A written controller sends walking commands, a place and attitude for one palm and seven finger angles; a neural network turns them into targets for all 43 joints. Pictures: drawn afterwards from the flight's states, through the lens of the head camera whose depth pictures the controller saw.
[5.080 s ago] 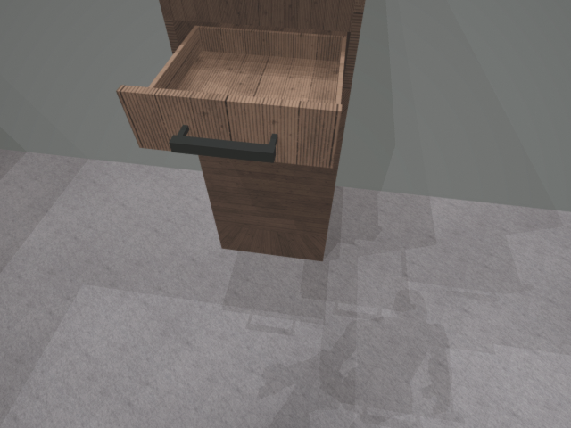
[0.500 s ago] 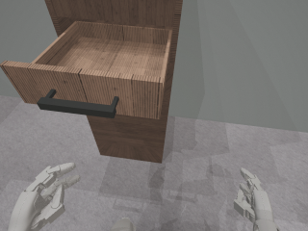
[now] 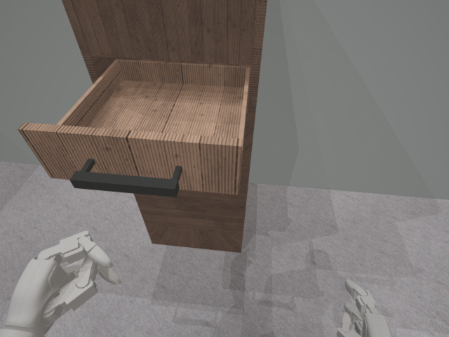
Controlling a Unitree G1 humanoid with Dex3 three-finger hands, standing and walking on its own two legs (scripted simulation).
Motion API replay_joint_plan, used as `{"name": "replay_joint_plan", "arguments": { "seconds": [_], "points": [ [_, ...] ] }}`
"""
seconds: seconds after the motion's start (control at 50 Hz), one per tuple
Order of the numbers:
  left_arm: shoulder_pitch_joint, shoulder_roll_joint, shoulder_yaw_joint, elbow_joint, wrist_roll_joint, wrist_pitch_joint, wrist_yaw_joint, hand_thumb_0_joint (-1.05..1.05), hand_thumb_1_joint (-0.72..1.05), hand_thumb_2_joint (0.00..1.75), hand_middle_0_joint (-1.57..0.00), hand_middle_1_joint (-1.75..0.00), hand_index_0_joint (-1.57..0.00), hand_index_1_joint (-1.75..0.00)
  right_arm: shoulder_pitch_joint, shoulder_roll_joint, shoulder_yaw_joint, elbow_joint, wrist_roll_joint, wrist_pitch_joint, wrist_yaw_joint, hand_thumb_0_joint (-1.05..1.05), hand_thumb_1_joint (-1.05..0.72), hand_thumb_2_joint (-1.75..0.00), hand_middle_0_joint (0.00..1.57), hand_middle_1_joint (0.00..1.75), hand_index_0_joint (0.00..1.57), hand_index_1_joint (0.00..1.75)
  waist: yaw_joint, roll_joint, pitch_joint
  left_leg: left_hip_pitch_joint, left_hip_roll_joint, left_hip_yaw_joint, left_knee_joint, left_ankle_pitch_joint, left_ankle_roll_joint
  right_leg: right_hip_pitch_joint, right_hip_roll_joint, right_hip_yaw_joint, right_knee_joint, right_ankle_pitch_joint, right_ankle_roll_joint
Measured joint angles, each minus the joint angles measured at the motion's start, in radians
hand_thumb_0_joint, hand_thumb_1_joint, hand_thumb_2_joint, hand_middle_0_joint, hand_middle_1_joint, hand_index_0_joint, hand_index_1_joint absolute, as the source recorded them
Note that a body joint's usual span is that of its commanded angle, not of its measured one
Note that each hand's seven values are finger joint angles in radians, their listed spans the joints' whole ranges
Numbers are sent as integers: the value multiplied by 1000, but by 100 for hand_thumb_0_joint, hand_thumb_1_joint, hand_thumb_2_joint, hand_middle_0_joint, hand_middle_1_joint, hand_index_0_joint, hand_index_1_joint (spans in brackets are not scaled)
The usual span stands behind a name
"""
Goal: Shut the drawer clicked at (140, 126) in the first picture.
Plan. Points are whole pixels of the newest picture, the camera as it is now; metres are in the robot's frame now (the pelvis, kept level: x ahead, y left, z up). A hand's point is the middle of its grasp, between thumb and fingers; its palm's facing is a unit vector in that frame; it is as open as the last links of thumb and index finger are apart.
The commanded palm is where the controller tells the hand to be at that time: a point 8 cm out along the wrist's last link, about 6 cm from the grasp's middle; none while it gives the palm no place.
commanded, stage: raise the hand and make a fist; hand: left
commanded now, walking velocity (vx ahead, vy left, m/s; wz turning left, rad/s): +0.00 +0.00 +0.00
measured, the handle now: (129, 175) +0.35 +0.21 +0.12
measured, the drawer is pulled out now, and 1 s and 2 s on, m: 0.29 0.29 0.29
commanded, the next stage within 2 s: bring the fist close to the handle in 0.96 s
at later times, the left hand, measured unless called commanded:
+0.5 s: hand (79, 258) +0.16 +0.18 +0.20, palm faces +0.01 -0.99 -0.14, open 3.2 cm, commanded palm +0.13 +0.23 +0.22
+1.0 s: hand (83, 246) +0.17 +0.18 +0.21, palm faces +0.03 -0.99 -0.17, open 3.3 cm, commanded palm +0.13 +0.22 +0.22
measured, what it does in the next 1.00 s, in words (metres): stands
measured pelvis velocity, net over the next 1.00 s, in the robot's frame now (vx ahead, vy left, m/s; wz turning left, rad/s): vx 0.01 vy -0.03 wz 0.02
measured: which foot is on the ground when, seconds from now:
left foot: down 0.00-1.00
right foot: down 0.00-1.00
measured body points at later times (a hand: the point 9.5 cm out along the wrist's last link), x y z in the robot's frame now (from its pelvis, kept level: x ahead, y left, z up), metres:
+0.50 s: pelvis -0.01 +0.00 +0.02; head -0.06 -0.02 +0.46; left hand +0.16 +0.23 +0.20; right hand +0.21 -0.18 -0.02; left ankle +0.06 +0.12 -0.71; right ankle -0.03 -0.12 -0.71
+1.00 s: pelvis +0.01 -0.03 +0.02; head -0.05 -0.06 +0.46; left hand +0.16 +0.23 +0.22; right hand +0.22 -0.24 -0.02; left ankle +0.06 +0.12 -0.71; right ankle -0.03 -0.12 -0.71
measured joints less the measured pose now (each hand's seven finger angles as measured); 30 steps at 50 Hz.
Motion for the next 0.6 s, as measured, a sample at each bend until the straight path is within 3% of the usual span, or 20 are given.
{"name": "replay_joint_plan", "arguments": {
  "seconds": [0.14, 0.26, 0.38, 0.6],
  "points": [
    [-29, -2, -37, -100, 29, 52, 35, 2, 89, 90, -111, -129, -111, -129, -56, -2, 27, -23, 2, -29, -2, 2, -90, -90, 20, 30, 20, 30, 25, 1, 12, 43, -12, -13, -19, 10, 8, 58, -8, -15, -37, 15, 7],
    [-67, 7, -65, -194, 45, 151, 49, 2, 89, 90, -123, -142, -124, -142, -88, 20, 65, -47, 4, -26, 5, 2, -90, -90, 20, 30, 20, 30, 40, 3, 5, 97, -16, -9, -60, 28, 9, 110, -12, -13, -77, 34, 9],
    [-106, 27, -42, -251, 41, 266, 72, 1, 89, 90, -134, -153, -134, -153, -92, 30, 100, -62, 9, -5, 5, 2, -90, -90, 21, 30, 20, 30, 48, 12, 12, 146, -15, -9, -104, 51, 4, 153, -10, -14, -111, 53, 4],
    [-231, 72, 28, -282, 3, 410, 59, 1, 89, 90, -140, -160, -140, -159, -66, -4, 111, -7, 24, 4, -21, 2, -90, -90, 21, 30, 20, 30, 52, 32, 27, 210, -8, -18, -167, 86, -12, 208, 0, -23, -154, 74, -13]
  ]
}}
